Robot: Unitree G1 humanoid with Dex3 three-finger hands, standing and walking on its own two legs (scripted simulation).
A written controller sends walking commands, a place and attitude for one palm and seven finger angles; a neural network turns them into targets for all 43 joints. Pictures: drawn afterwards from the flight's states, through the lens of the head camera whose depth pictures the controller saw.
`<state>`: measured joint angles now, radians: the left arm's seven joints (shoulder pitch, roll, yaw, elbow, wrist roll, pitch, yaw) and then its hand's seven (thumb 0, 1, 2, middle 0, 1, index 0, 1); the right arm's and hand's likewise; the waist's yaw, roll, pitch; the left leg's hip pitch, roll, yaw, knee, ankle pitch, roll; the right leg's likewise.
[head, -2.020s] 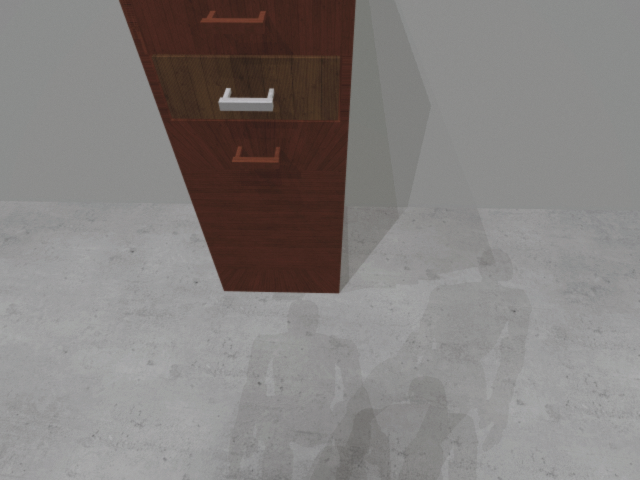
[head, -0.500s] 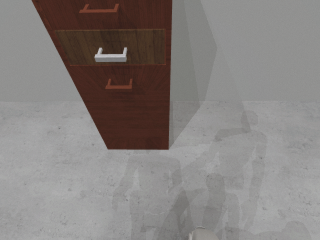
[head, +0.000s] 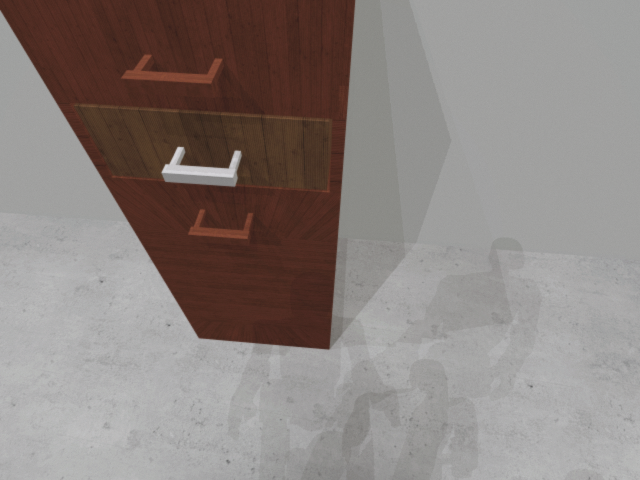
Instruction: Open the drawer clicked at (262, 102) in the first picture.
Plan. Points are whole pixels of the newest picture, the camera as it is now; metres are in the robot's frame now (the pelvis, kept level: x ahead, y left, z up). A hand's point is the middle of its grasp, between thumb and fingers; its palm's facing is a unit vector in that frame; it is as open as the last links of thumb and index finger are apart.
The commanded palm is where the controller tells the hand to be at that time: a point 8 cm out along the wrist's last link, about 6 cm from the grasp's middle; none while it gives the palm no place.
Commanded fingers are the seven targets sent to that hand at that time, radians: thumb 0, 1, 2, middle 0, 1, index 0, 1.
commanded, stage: come to a stop and stand still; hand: left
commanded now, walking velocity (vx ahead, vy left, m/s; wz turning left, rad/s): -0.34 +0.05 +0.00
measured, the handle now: (204, 165) +0.54 +0.23 +0.05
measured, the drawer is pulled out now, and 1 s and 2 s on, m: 0.00 0.00 0.00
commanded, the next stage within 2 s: look again from close up in 1.08 s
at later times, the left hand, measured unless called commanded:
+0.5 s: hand out of the picture +0.09 +0.22 -0.17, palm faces +0.07 -0.96 -0.26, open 7.4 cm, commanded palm none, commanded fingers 0.00 0.90 0.90 -0.20 -0.30 -0.20 -0.30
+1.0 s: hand out of the picture +0.07 +0.14 -0.16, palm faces -0.01 -0.97 -0.22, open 7.3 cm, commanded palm none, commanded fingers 0.00 0.90 0.90 -0.20 -0.30 -0.20 -0.30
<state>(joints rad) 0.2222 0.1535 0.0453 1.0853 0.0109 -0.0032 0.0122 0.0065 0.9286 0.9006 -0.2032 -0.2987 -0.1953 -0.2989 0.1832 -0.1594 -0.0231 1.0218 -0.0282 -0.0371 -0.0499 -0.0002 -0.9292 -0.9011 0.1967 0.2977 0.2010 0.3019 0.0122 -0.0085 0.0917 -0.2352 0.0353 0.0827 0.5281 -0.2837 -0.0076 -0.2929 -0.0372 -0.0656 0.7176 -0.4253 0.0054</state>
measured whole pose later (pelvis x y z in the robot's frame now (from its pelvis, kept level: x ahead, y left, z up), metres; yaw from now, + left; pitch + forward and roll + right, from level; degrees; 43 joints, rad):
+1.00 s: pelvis +0.01 -0.04 +0.00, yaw -1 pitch -1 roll +0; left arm 0.26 0.17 0.00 0.99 0.02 -0.01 0.03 0.00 0.92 0.90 -0.21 -0.30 -0.20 -0.30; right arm 0.28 -0.17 0.00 1.02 -0.02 0.01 -0.02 0.01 -0.92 -0.90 0.20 0.30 0.20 0.30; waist -0.01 0.01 -0.01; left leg -0.27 0.03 0.05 0.55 -0.27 -0.01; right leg -0.20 0.02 -0.01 0.55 -0.34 -0.03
